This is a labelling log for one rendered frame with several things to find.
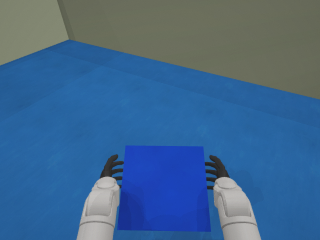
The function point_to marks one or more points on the carton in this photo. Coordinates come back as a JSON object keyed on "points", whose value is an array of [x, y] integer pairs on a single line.
{"points": [[164, 188]]}

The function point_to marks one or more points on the left robot forearm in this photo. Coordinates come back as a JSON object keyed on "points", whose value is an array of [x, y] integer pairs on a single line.
{"points": [[98, 217]]}

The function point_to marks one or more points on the robot right hand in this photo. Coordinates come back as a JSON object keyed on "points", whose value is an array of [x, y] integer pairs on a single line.
{"points": [[219, 172]]}

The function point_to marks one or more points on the right robot forearm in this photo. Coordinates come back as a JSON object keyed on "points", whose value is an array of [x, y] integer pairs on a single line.
{"points": [[236, 215]]}

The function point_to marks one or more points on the robot left hand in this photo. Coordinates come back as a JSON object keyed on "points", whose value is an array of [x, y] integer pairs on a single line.
{"points": [[108, 171]]}

